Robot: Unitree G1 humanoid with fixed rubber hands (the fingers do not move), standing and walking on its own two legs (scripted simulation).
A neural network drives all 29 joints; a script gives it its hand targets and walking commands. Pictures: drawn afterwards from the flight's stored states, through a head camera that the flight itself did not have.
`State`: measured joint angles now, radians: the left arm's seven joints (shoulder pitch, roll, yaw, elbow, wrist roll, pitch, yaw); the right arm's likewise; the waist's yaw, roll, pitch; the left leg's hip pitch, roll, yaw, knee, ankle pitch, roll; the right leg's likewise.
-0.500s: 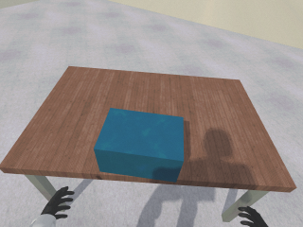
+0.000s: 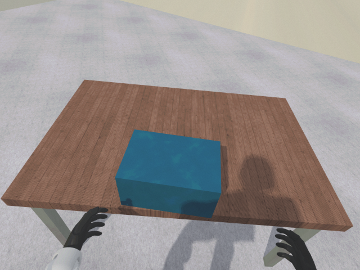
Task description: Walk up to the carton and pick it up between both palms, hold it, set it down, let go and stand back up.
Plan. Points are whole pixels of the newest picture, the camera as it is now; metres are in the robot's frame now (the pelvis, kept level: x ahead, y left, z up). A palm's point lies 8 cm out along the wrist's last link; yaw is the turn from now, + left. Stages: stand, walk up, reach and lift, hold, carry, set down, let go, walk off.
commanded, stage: reach and lift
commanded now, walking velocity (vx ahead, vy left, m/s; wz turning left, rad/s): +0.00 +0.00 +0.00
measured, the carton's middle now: (171, 172) +0.45 +0.02 -0.09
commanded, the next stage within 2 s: none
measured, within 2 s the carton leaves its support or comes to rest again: neither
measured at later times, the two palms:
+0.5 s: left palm (81, 222) +0.26 +0.23 -0.03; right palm (294, 252) +0.20 -0.26 -0.03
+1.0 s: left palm (83, 196) +0.31 +0.23 -0.01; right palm (282, 216) +0.27 -0.25 -0.01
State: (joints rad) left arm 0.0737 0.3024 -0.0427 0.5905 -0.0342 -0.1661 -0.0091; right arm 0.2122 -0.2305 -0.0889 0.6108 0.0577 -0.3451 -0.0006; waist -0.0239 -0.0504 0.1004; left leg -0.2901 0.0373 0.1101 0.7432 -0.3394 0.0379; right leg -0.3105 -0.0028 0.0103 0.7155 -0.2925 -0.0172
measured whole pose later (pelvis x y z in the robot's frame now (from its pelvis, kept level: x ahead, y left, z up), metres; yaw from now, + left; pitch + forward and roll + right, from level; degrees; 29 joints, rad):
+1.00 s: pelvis +0.05 +0.01 +0.00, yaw +0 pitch -3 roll -1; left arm -0.07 0.36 -0.10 0.65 -0.19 -0.33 -0.04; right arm 0.01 -0.23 -0.06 0.62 0.21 -0.35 -0.03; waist -0.03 0.00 0.10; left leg -0.29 0.04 0.11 0.74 -0.40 0.04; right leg -0.31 0.00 0.01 0.71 -0.35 0.00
